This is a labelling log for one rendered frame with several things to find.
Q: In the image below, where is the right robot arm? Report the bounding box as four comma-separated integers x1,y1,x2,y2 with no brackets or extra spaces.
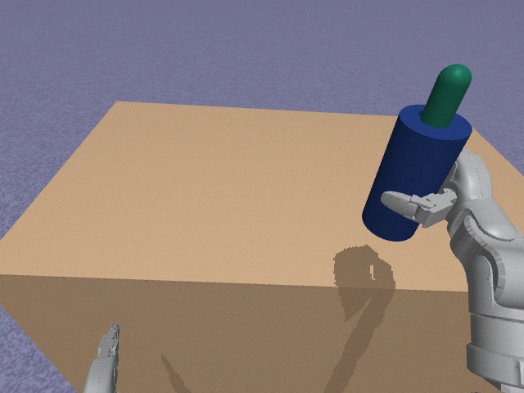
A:
447,199,524,393

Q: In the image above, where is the left robot hand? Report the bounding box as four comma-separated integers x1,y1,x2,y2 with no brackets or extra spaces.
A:
83,323,120,393

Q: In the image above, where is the bottle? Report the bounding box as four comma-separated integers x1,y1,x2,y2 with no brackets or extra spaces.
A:
362,64,472,242

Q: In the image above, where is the right robot hand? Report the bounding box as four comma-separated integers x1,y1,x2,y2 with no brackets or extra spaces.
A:
381,148,494,228

